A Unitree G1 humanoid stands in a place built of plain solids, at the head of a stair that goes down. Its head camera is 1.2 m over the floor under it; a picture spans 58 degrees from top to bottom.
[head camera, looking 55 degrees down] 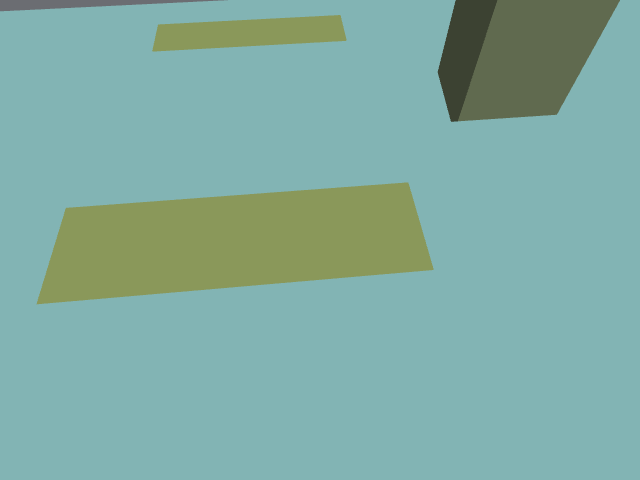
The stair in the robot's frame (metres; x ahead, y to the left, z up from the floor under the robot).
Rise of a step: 0.11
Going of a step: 0.48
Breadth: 1.36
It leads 6 degrees to the left of straight ahead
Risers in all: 3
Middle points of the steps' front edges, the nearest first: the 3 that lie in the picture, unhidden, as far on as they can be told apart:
0.66 0.27 0.00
1.14 0.32 -0.11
1.62 0.36 -0.22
